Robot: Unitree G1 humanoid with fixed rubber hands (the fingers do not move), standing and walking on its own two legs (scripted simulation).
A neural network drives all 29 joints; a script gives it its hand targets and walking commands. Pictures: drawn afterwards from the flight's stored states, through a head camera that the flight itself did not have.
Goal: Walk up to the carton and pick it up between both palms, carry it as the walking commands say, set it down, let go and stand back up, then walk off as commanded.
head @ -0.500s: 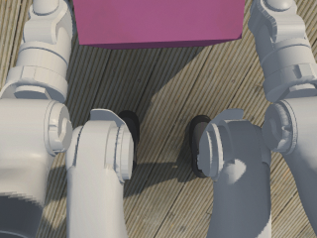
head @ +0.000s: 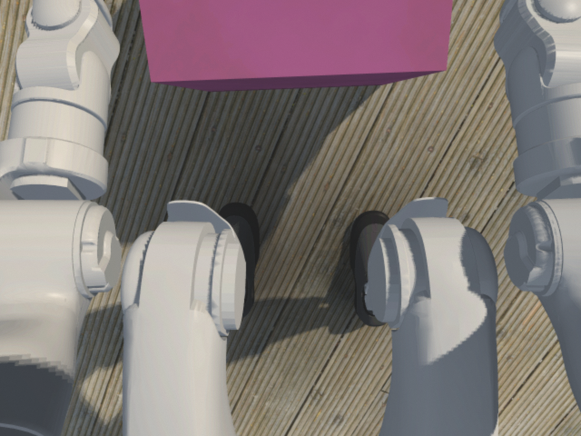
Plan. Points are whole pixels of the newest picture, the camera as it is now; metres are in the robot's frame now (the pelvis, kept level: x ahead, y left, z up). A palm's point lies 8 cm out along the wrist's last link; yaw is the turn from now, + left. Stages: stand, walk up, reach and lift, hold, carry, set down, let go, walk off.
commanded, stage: set down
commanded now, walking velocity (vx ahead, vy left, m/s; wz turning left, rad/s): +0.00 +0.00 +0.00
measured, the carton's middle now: out of the picture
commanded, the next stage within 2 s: let go in 1.28 s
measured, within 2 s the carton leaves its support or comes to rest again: neither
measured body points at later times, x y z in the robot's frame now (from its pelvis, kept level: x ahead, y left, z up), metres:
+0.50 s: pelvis +0.00 +0.00 +0.11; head +0.37 +0.01 +0.34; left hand +0.55 +0.22 -0.03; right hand +0.56 -0.21 -0.03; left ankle +0.12 +0.12 -0.32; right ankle +0.11 -0.12 -0.32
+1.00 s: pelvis -0.01 -0.01 +0.24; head +0.36 +0.01 +0.49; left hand +0.55 +0.23 +0.12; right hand +0.56 -0.21 +0.12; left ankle +0.12 +0.12 -0.32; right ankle +0.11 -0.12 -0.32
